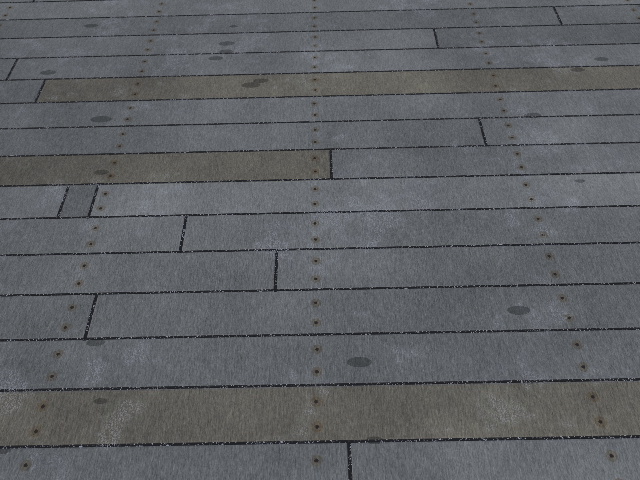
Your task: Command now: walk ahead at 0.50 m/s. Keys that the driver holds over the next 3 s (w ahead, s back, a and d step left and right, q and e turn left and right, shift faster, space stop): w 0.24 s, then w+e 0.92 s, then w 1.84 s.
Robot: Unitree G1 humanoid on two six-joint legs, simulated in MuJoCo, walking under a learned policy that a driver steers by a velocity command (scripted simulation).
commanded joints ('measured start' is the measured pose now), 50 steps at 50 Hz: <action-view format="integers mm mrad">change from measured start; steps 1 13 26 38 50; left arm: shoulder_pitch -9 143 83 -227 31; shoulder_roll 133 189 88 34 135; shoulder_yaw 30 50 40 20 71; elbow -44 52 0 -145 -131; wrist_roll -1 -31 -41 -26 -26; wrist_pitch -24 14 38 45 17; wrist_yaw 6 32 39 -14 2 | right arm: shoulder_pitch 23 -304 -67 42 -115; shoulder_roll -59 -46 -46 -140 -114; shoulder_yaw -17 -2 -28 -61 -38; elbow -64 -157 -41 43 -62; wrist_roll -5 1 -30 -11 -16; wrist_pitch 6 -17 -44 -10 -74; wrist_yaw -5 35 14 -17 -9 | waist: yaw -27 64 -15 -98 15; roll -113 -91 66 -13 -11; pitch -54 40 -48 70 -107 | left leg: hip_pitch -141 -130 352 534 -239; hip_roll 80 15 196 210 42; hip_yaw -44 3 -121 209 -58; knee -67 -604 -980 -979 63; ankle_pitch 65 368 251 488 -12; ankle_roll -19 -4 155 125 -8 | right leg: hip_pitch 130 290 -315 -410 338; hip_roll -291 -291 -184 -144 -249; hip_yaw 309 154 166 35 495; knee -273 -242 727 232 -154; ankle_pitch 111 180 -120 161 70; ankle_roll -200 -120 45 31 -232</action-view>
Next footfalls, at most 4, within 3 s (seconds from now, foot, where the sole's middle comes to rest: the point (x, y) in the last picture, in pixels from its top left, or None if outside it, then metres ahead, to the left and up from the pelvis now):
0.36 left None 0.37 0.16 -0.78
0.88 right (407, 414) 0.61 -0.13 -0.78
1.38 left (374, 280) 0.96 -0.07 -0.78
1.90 right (511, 249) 1.06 -0.43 -0.78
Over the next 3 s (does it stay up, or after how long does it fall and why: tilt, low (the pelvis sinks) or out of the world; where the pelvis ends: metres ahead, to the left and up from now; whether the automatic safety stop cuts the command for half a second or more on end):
stays up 1.50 -0.58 -0.02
